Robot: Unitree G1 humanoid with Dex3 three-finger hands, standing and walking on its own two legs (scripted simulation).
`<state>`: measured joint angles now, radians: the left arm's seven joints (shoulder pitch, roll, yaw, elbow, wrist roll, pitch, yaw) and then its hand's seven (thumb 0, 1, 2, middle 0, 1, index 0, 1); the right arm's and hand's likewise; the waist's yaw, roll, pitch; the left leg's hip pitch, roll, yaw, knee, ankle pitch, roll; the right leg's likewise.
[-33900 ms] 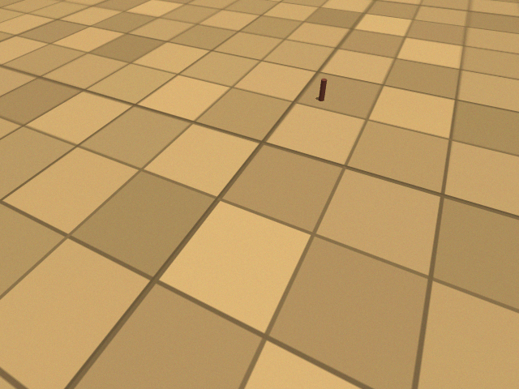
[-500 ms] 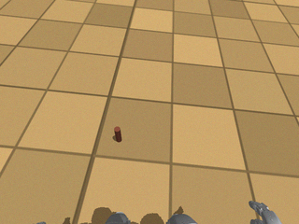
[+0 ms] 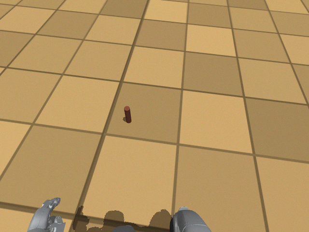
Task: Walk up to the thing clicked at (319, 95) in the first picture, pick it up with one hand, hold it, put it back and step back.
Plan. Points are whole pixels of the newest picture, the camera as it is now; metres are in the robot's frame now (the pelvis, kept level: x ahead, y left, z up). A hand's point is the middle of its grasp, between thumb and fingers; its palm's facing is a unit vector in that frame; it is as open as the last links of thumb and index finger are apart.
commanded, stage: step back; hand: left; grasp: from the side
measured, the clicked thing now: (127, 115) +0.89 +0.20 -0.67
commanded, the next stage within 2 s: stand in 1.44 s
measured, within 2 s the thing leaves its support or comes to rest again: neither
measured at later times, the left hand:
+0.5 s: hand out of the picture -0.10 +0.22 -0.12, palm faces -0.01 -0.90 -0.43, open 7.3 cm
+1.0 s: hand out of the picture -0.06 +0.22 -0.13, palm faces +0.03 -0.91 -0.41, open 7.3 cm
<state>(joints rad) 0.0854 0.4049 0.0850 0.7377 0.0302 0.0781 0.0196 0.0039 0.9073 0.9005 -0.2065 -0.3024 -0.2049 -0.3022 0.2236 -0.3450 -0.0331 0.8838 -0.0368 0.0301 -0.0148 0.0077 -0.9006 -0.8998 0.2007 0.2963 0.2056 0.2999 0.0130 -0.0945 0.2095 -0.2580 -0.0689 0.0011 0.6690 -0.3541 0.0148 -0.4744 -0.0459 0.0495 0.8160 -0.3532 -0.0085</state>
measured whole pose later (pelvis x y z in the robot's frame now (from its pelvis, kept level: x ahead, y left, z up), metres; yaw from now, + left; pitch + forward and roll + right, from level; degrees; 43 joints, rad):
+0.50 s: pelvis -0.14 -0.05 +0.01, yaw -2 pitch -2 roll +1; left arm 0.27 0.35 0.06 0.94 0.05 0.01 0.00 0.01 0.90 0.90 -0.21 -0.30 -0.21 -0.30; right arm 0.20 -0.42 -0.06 0.90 -0.02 0.05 -0.01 0.01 -0.90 -0.90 0.20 0.30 0.20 0.30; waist 0.04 0.05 0.07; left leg -0.45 -0.05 -0.14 1.00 -0.42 0.00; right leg -0.24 -0.02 0.03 0.63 -0.36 0.00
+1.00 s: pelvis -0.14 -0.06 +0.01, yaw +2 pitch -3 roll -1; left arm 0.19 0.37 0.06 0.97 0.04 -0.04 0.00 0.01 0.91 0.90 -0.21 -0.30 -0.20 -0.30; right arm 0.25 -0.39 -0.06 0.97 -0.02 0.02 0.01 0.01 -0.90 -0.90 0.20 0.30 0.21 0.30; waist -0.01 0.05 0.07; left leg -0.27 0.00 -0.11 0.75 -0.46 0.01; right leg -0.29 0.01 -0.06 0.60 -0.25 -0.02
